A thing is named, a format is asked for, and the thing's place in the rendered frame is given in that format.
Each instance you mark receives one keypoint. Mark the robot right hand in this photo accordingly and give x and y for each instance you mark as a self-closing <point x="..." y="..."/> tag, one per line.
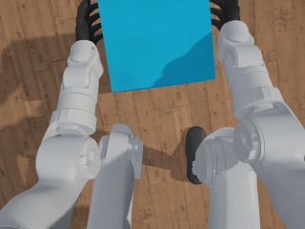
<point x="229" y="11"/>

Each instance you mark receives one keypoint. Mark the robot right thigh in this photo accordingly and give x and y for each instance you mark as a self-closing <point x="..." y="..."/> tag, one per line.
<point x="233" y="196"/>

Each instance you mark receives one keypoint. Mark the robot right forearm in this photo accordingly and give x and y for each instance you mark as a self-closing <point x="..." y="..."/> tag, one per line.
<point x="251" y="88"/>

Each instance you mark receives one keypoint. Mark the robot left hand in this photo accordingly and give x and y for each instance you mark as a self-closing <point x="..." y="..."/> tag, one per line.
<point x="84" y="29"/>

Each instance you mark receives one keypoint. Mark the left robot upper arm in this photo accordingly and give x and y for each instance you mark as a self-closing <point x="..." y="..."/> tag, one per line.
<point x="64" y="164"/>

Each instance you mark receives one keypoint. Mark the robot thigh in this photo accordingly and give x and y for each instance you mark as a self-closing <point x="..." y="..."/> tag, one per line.
<point x="112" y="190"/>
<point x="233" y="196"/>

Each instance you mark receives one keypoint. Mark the right robot upper arm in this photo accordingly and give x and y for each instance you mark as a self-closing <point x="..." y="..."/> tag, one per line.
<point x="274" y="146"/>

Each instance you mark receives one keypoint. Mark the carton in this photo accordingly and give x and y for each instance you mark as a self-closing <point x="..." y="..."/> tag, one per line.
<point x="157" y="43"/>

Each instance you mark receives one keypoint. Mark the robot left forearm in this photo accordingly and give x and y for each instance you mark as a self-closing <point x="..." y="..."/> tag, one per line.
<point x="75" y="113"/>

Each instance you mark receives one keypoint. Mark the robot left thigh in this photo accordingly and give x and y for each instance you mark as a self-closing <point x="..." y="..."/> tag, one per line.
<point x="112" y="190"/>

